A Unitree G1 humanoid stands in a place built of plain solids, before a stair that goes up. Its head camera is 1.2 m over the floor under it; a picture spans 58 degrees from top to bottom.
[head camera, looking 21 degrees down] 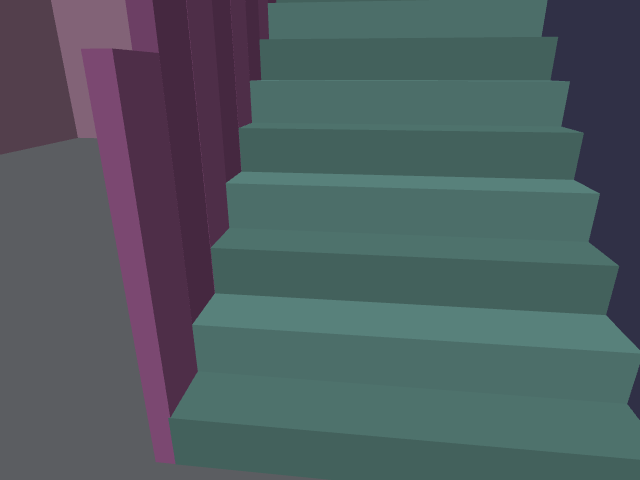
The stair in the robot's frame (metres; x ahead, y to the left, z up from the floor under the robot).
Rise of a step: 0.19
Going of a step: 0.23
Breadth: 1.45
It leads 7 degrees to the right of straight ahead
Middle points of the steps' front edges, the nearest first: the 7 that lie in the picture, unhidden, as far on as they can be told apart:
0.98 -0.25 0.20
1.21 -0.28 0.39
1.44 -0.31 0.59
1.67 -0.33 0.78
1.89 -0.36 0.98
2.12 -0.38 1.17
2.35 -0.41 1.37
